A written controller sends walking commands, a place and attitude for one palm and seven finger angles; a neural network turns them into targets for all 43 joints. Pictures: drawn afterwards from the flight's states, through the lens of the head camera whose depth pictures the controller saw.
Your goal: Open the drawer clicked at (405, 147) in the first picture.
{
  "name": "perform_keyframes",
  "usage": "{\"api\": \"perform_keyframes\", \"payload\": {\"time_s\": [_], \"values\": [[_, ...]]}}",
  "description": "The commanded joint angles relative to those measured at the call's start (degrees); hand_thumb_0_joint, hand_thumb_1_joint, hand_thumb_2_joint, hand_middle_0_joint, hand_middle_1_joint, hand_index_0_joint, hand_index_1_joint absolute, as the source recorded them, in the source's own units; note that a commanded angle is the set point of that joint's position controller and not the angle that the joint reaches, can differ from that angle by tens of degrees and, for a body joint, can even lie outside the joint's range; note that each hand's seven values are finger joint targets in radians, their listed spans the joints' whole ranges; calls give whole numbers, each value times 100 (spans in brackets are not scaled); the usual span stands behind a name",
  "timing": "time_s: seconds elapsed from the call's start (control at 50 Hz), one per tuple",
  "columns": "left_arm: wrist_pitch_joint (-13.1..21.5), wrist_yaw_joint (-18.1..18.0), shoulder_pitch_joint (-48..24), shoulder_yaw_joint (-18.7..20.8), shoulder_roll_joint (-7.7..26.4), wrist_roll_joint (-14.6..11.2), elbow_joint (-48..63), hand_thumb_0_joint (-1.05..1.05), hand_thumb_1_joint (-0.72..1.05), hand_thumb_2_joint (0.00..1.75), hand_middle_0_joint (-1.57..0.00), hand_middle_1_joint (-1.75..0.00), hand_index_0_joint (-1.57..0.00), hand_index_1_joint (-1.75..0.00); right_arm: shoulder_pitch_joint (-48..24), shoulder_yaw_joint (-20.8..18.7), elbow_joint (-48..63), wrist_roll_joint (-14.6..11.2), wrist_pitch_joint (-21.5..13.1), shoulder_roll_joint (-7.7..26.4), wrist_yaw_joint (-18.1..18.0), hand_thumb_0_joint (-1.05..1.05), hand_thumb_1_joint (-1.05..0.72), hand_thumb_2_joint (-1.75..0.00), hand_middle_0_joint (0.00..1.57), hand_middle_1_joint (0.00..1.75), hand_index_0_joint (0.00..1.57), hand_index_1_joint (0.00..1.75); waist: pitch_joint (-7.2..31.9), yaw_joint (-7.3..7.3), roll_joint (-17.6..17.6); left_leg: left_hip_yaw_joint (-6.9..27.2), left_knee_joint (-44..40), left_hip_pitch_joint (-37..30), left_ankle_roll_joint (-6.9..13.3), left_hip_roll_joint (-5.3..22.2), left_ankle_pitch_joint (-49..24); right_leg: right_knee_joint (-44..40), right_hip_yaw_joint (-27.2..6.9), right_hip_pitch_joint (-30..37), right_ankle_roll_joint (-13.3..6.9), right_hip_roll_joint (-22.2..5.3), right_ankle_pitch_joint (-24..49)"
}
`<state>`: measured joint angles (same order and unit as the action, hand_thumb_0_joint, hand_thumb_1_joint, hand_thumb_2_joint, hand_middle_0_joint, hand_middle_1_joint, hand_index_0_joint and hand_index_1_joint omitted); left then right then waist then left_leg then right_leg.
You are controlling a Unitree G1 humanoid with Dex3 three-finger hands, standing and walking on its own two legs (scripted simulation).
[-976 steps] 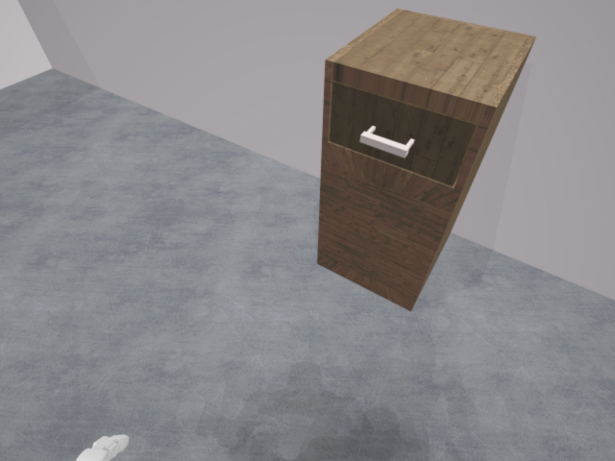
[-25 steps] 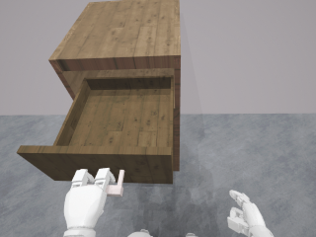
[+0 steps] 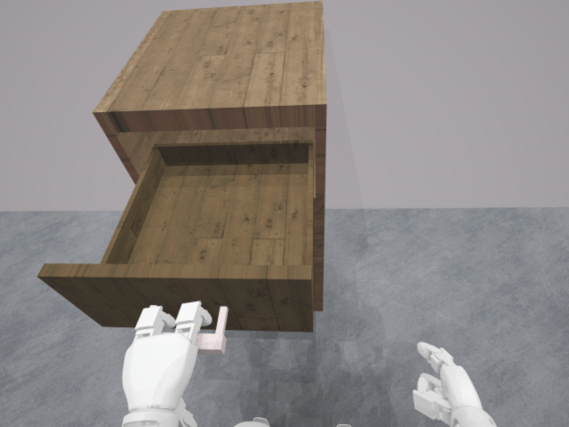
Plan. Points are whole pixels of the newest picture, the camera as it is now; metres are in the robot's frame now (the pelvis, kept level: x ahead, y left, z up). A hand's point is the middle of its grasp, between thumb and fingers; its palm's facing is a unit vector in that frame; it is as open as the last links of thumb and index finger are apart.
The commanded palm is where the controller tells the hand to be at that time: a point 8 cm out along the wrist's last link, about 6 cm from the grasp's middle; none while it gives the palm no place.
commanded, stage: lift the hand off the handle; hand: left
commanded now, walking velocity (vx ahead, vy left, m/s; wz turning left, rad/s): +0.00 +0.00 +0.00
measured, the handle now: (184, 328) +0.26 +0.17 +0.00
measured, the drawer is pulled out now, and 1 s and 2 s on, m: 0.30 0.30 0.30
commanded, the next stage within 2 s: draw the hand back to the body in 1.52 s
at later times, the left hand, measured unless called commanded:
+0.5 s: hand (177, 358) +0.21 +0.17 +0.00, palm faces +0.02 -0.17 -0.99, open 13.5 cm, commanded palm +0.19 +0.17 +0.07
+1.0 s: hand (162, 340) +0.21 +0.17 +0.07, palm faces +0.08 -0.21 -0.97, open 13.6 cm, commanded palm +0.18 +0.17 +0.14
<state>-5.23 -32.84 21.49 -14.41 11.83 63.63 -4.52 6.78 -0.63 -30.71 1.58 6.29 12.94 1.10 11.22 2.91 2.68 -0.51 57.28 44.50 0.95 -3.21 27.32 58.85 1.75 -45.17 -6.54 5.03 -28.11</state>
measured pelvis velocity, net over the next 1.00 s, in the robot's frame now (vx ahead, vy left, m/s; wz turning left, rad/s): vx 0.01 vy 0.01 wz -0.03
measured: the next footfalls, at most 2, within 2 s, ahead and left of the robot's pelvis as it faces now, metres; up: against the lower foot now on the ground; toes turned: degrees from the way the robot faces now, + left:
none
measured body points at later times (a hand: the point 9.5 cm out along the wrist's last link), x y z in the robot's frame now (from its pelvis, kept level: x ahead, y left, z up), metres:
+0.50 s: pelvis +0.00 +0.01 +0.01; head +0.03 -0.03 +0.46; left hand +0.21 +0.18 +0.06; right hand +0.21 -0.21 -0.09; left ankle +0.01 +0.11 -0.67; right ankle +0.00 -0.05 -0.67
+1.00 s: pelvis +0.01 +0.01 +0.03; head +0.01 -0.03 +0.48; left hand +0.20 +0.17 +0.12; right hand +0.24 -0.19 -0.05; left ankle +0.01 +0.11 -0.67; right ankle +0.00 -0.05 -0.67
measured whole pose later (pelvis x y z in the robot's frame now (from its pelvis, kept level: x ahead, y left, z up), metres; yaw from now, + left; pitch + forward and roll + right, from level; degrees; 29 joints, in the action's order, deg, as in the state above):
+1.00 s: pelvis +0.01 +0.01 +0.03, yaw -2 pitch +6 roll +1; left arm -9.5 -21.4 25.3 -18.1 15.5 59.4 12.9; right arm 6.1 0.5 -29.5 0.7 7.6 12.6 3.6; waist 7.9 5.2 4.9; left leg -1.3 45.1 27.2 2.1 -2.8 23.9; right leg 46.1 -0.4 -27.9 -5.3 5.6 -24.0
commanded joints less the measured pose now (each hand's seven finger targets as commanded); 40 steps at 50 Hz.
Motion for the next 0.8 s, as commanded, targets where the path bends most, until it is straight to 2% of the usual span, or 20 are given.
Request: {"api": "perform_keyframes", "payload": {"time_s": [0.0, 0.04, 0.06, 0.08, 0.1, 0.2, 0.24, 0.26, 0.28, 0.36, 0.38, 0.42, 0.48, 0.54, 0.58, 0.64, 0.7, 0.72, 0.76, 0.78], "values": [[0, -109, -111, 68, 356, 57, 780, 0, -50, 30, -30, -120, -30, -120, -702, -150, 969, -5, -262, 414, 29, 0, -90, -90, 20, 30, 20, 30, 863, -101, -747, 140, -420, -398, 123, -59, -911, -1195, -922, 1000, 442, -430, 2098], [17, -108, -245, 119, 424, 90, 801, 0, -50, 30, -30, -120, -30, -120, -691, -168, 969, -8, -252, 410, 23, 0, -90, -90, 20, 30, 20, 30, 817, -75, -787, 121, -435, -396, 122, -53, -821, -1251, -912, 952, 440, -431, 1803], [15, -111, -288, 158, 469, 78, 806, 0, -50, 30, -30, -120, -30, -120, -695, -144, 970, 3, -263, 418, 15, 0, -90, -90, 20, 30, 20, 30, 854, -102, -840, 131, -420, -366, 132, -49, -837, -1245, -918, 1000, 434, -437, 1915], [29, -130, -270, 192, 503, 111, 793, 0, -50, 30, -30, -120, -30, -120, -705, -144, 964, -2, -265, 409, 20, 0, -90, -90, 20, 30, 20, 30, 885, -47, -722, 128, -430, -409, 124, -50, -837, -1215, -934, 948, 412, -416, 1814], [15, -121, -232, 70, 382, 109, 788, 0, -50, 30, -30, -120, -30, -120, -686, -147, 969, 1, -263, 396, 25, 0, -90, -90, 20, 30, 20, 30, 920, -66, -699, 123, -422, -450, 129, -52, -879, -1212, -903, 990, 425, -428, 1933], [-57, -138, -670, -14, 374, 151, 737, 0, -50, 30, -30, -120, -30, -120, -682, -151, 939, -7, -217, 397, 17, 0, -90, -90, 20, 30, 20, 30, 860, -136, -562, 133, -447, -589, 139, -23, -856, -1245, -808, 813, 392, -381, 1592], [-101, -138, -815, -17, 433, 114, 1064, 0, -50, 30, -30, -120, -30, -120, -711, -169, 980, -12, -190, 395, 10, 0, -90, -90, 20, 30, 20, 30, 1017, -99, -480, 123, -505, -756, 151, -34, -916, -1331, -833, 965, 398, -393, 1614], [-127, -155, -888, 121, 585, 84, 1195, 0, -50, 30, -30, -120, -30, -120, -709, -154, 1000, -21, -179, 405, 4, 0, -90, -90, 20, 30, 20, 30, 1103, -100, -459, 142, -552, -822, 155, -27, -983, -1330, -825, 1055, 368, -371, 1652], [-152, -139, -824, 48, 528, 47, 1310, 0, -50, 30, -30, -120, -30, -120, -731, -157, 1015, -22, -169, 385, 2, 0, -90, -90, 20, 30, 20, 30, 1178, -58, -481, 124, -586, -891, 164, -33, -1025, -1368, -825, 1165, 392, -392, 1729], [-204, -55, -948, 105, 647, -85, 1625, 0, -50, 30, -30, -120, -30, -120, -747, -134, 1049, -40, -134, 398, -12, 0, -90, -90, 20, 30, 20, 30, 1065, -114, -489, 141, -764, -1129, 185, -18, -1175, -1523, -783, 1334, 389, -381, 1854], [-191, -35, -866, 105, 653, -101, 1681, 0, -50, 30, -30, -120, -30, -120, -771, -136, 1046, -42, -136, 380, -14, 0, -90, -90, 20, 30, 20, 30, 1016, -64, -505, 118, -804, -1151, 184, -20, -1158, -1582, -811, 1380, 408, -397, 1845], [-171, 29, -653, 75, 615, -140, 1717, 0, -50, 30, -30, -120, -30, -120, -778, -132, 1055, -42, -140, 385, -1, 0, -90, -90, 20, 30, 20, 30, 910, -57, -499, 125, -868, -1249, 186, -21, -1252, -1652, -827, 1448, 412, -394, 2028], [-178, 80, -629, 209, 754, -150, 1796, 0, -50, 30, -30, -120, -30, -120, -800, -109, 1048, -52, -119, 393, 32, 0, -90, -90, 20, 30, 20, 30, 853, -20, -461, 126, -999, -1371, 171, -1, -1353, -1689, -843, 1556, 381, -371, 2093], [-183, 170, -432, -8, 578, -159, 2011, 0, -50, 30, -30, -120, -30, -120, -833, -137, 1102, -65, -118, 402, 105, 0, -90, -90, 20, 30, 20, 30, 742, 8, -265, 135, -1114, -1575, 164, 24, -1451, -1759, -759, 1535, 347, -343, 1992], [-189, 239, -454, -63, 573, -171, 2175, 0, -50, 30, -30, -120, -30, -120, -859, -142, 1121, -63, -114, 406, 150, 0, -90, -90, 20, 30, 20, 30, 711, 10, -262, 136, -1165, -1701, 176, 48, -1511, -1804, -752, 1539, 336, -337, 1928], [-203, 321, -347, 48, 705, -162, 2286, 0, -50, 30, -30, -120, -30, -120, -867, -138, 1133, -58, -115, 402, 163, 0, -90, -90, 20, 30, 20, 30, 617, 38, -469, 129, -1221, -1761, 174, 52, -1515, -1915, -822, 1640, 352, -331, 1921], [-222, 404, -359, 1, 695, -171, 2434, 0, -50, 30, -30, -120, -30, -120, -911, -121, 1131, -70, -122, 395, 194, 0, -90, -90, 20, 30, 20, 30, 560, 66, -444, 127, -1321, -1847, 177, 65, -1553, -1968, -824, 1732, 350, -342, 1966], [-228, 429, -240, 97, 765, -182, 2464, 0, -50, 30, -30, -120, -30, -120, -913, -117, 1142, -83, -126, 383, 196, 0, -90, -90, 20, 30, 20, 30, 598, 124, -449, 122, -1358, -1885, 170, 80, -1600, -1981, -834, 1811, 344, -332, 1990], [-263, 495, -309, 173, 860, -218, 2585, 0, -50, 30, -30, -120, -30, -120, -951, -101, 1137, -98, -127, 391, 204, 0, -90, -90, 20, 30, 20, 30, 574, 104, -458, 135, -1415, -1955, 163, 88, -1668, -2029, -869, 1910, 337, -334, 2106], [-277, 532, -266, 94, 801, -205, 2685, 0, -50, 30, -30, -120, -30, -120, -1000, -95, 1160, -95, -132, 381, 220, 0, -90, -90, 20, 30, 20, 30, 505, 143, -349, 110, -1444, -2010, 163, 89, -1643, -2070, -905, 1867, 336, -333, 1970]]}}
